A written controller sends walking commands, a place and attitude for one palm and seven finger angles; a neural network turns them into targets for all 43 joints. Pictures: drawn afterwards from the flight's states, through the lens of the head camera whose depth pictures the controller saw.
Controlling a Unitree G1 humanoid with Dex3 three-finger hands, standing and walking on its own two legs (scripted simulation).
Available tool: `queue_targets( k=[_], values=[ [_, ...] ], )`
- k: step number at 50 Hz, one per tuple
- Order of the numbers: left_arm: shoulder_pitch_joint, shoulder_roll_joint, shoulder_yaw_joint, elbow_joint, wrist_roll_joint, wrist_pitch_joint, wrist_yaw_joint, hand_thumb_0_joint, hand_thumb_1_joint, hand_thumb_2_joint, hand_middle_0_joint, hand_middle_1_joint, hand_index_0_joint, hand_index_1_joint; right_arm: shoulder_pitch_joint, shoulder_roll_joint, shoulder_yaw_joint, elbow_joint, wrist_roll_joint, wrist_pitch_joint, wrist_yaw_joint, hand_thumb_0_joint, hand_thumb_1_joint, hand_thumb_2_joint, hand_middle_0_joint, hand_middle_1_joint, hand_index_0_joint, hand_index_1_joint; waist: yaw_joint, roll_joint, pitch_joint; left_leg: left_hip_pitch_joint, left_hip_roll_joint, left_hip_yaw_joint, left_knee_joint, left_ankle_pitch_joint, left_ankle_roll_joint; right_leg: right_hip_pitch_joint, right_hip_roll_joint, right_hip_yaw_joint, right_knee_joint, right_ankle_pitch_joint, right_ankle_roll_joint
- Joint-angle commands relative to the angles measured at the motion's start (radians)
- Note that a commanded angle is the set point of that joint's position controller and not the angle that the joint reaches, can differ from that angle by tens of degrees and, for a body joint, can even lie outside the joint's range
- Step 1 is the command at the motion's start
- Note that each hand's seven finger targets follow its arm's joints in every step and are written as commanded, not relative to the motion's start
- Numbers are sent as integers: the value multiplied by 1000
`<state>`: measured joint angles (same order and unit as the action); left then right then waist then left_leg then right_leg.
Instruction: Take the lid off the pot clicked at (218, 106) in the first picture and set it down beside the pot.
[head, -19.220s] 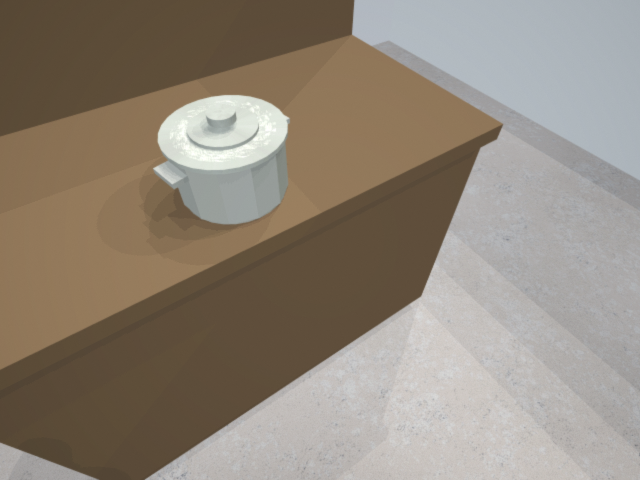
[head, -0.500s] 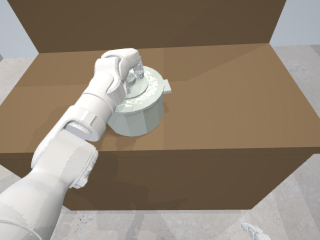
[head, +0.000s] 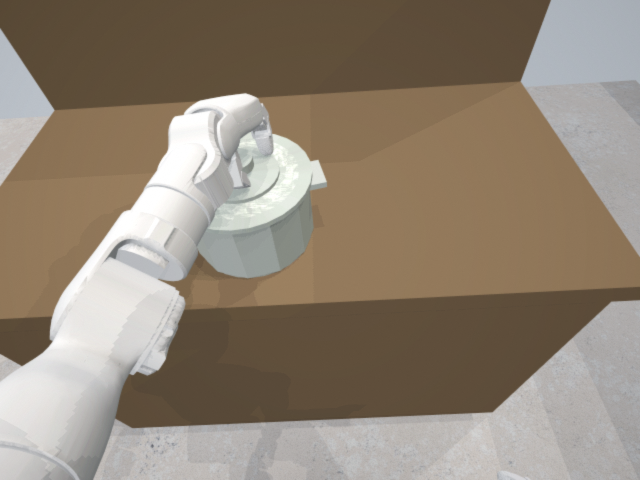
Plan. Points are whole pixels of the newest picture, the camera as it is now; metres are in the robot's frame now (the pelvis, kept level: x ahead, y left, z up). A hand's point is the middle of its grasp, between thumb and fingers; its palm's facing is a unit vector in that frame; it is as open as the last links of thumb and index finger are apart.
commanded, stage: close the fingers and squeeze the knob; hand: left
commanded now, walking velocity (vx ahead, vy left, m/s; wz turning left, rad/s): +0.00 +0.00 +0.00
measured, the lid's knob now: (236, 162) +0.50 +0.10 +0.13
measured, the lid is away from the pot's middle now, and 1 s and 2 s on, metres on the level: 0.00 0.00 0.01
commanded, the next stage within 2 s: lift the lid straight up in 1.12 s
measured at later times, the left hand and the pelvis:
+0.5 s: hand (231, 164) +0.47 +0.10 +0.16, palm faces -0.35 -0.09 -0.93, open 7.1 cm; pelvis +0.00 +0.00 +0.00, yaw +0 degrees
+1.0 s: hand (232, 166) +0.46 +0.09 +0.16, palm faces -0.35 -0.07 -0.93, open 6.9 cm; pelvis +0.00 +0.00 +0.00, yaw +1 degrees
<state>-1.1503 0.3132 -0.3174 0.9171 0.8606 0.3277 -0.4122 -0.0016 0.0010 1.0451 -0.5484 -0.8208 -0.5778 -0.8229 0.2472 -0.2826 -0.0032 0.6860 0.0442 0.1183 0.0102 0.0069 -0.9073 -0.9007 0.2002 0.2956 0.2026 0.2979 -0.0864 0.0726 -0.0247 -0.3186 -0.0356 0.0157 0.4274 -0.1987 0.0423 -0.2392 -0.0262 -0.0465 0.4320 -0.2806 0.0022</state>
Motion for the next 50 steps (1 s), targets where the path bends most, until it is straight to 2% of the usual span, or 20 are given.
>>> queue_targets(
  k=[1,5,10,13,14,16,17,20,23,25,26,27,29,32,35,40,44,46,48,50],
  values=[
    [-491,203,75,-162,35,4,19,0,101,996,-593,-943,-593,-943,-45,-120,-36,-124,4,-38,-5,0,-900,-900,200,300,200,300,11,-131,-384,270,-38,-51,11,292,41,36,52,7,-20,462,-40],
    [-473,168,45,-182,35,4,15,0,149,969,-615,-972,-615,-972,-54,-116,-34,-135,5,-33,2,0,-900,-900,200,300,200,300,8,-111,-378,280,-36,-56,18,327,39,21,54,1,-17,468,-42],
    [-472,232,101,-230,32,8,19,0,212,927,-647,-1001,-647,-1001,-60,-116,-35,-145,3,-35,2,0,-900,-900,200,300,200,300,20,-132,-442,296,-37,-59,28,370,43,69,52,8,-7,519,-40],
    [-447,171,53,-214,36,21,12,0,251,896,-668,-1014,-668,-1014,-65,-114,-36,-142,9,-29,6,0,-900,-900,200,300,200,300,11,-147,-387,290,-31,-60,27,369,38,29,57,-3,-13,495,-39],
    [-453,116,8,-236,21,18,8,0,264,885,-676,-1018,-676,-1018,-71,-114,-37,-148,9,-25,9,0,-900,-900,200,300,200,300,4,-118,-378,298,-30,-61,31,388,40,7,53,-3,-16,489,-42],
    [-482,134,19,-229,29,28,7,0,292,862,-691,-1024,-691,-1024,-70,-114,-38,-138,8,-22,9,0,-900,-900,200,300,200,300,-1,-140,-364,300,-32,-59,27,345,39,-3,60,-6,-20,466,-38],
    [-478,183,63,-205,31,31,13,0,305,849,-699,-1027,-699,-1027,-65,-116,-36,-132,8,-23,6,0,-900,-900,200,300,200,300,5,-146,-370,290,-33,-59,24,331,38,12,59,-4,-16,465,-40],
    [-484,196,72,-226,20,24,13,0,348,809,-724,-1033,-724,-1033,-75,-114,-32,-139,4,-27,4,0,-900,-900,200,300,200,300,12,-136,-416,297,-37,-61,26,342,38,39,53,2,-8,484,-40],
    [-481,183,55,-238,32,23,10,0,394,763,-750,-1037,-750,-1037,-79,-110,-30,-143,8,-25,5,0,-900,-900,200,300,200,300,11,-121,-411,302,-34,-64,26,352,35,30,54,-2,-8,480,-41],
    [-474,127,14,-265,32,20,8,0,425,728,-768,-1038,-768,-1038,-83,-105,-36,-146,7,-24,12,0,-900,-900,200,300,200,300,5,-114,-410,332,-28,-71,38,405,36,3,56,-4,-8,481,-41],
    [-474,116,5,-267,32,24,5,0,409,762,-744,-1031,-765,-1038,-84,-106,-35,-146,6,-22,14,0,-900,-900,200,300,200,300,4,-111,-398,331,-29,-75,39,397,34,-7,59,-8,-11,471,-42],
    [-484,165,49,-284,32,24,11,0,401,787,-727,-1026,-765,-1040,-79,-108,-36,-145,5,-23,13,0,-900,-900,200,300,200,300,11,-115,-410,332,-29,-76,36,386,33,8,59,-8,-10,469,-43],
    [-460,180,69,-289,13,19,12,0,399,817,-706,-1018,-770,-1044,-84,-113,-36,-152,2,-25,12,0,-900,-900,200,300,200,300,16,-114,-428,328,-33,-77,41,401,37,26,54,-3,-9,490,-46],
    [-462,169,48,-235,19,33,9,0,419,839,-694,-1010,-779,-1048,-88,-108,-28,-146,11,-21,10,0,-900,-900,200,300,200,300,10,-159,-380,276,-38,-66,21,313,35,36,58,-5,-13,465,-41],
    [-493,191,61,-263,30,25,14,0,450,853,-691,-1007,-788,-1049,-82,-111,-31,-142,7,-22,7,0,-900,-900,200,300,200,300,13,-129,-409,302,-32,-70,22,333,34,30,57,-5,-10,458,-43],
    [-444,165,46,-247,28,21,14,0,504,872,-698,-1013,-808,-1056,-83,-109,-32,-144,7,-25,12,0,-900,-900,200,300,200,300,14,-114,-408,314,-30,-74,28,362,31,21,58,-5,-9,455,-44],
    [-501,91,-12,-254,13,26,14,0,549,889,-711,-1019,-822,-1064,-80,-110,-37,-137,7,-22,11,0,-900,-900,200,300,200,300,-3,-109,-376,310,-31,-78,25,315,33,-25,58,-14,-20,410,-49],
    [-492,150,37,-182,26,35,17,0,571,898,-717,-1021,-829,-1070,-68,-114,-32,-123,4,-23,6,0,-900,-900,200,300,200,300,3,-127,-365,285,-35,-71,14,264,32,-9,62,-12,-22,397,-45],
    [-529,162,44,-195,24,32,16,0,594,906,-724,-1022,-836,-1076,-63,-113,-32,-119,5,-28,1,0,-900,-900,200,300,200,300,1,-142,-390,283,-37,-68,9,248,34,12,60,-7,-19,407,-44],
    [-509,117,12,-190,19,24,10,0,615,915,-731,-1025,-844,-1082,-67,-110,-34,-123,2,-31,1,0,-900,-900,200,300,200,300,-3,-143,-407,301,-37,-70,19,281,35,5,58,-6,-17,423,-43]
  ],
)
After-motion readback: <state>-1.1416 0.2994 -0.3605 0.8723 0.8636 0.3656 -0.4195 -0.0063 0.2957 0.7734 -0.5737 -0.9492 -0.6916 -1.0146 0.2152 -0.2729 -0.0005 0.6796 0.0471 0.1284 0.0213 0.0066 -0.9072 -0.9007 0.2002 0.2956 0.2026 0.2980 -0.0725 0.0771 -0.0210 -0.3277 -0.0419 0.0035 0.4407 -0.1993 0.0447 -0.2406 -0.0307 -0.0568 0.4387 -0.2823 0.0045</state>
